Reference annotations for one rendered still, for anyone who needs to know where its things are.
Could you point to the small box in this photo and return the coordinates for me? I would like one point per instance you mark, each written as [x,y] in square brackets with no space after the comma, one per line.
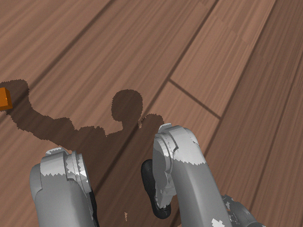
[5,99]

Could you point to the right robot foot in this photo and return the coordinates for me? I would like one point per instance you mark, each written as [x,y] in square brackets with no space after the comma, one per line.
[149,185]

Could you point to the right robot hand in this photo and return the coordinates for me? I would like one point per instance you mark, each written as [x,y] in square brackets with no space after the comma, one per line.
[239,215]

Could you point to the left robot foot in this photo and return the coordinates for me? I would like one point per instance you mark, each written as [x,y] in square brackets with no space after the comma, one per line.
[94,206]

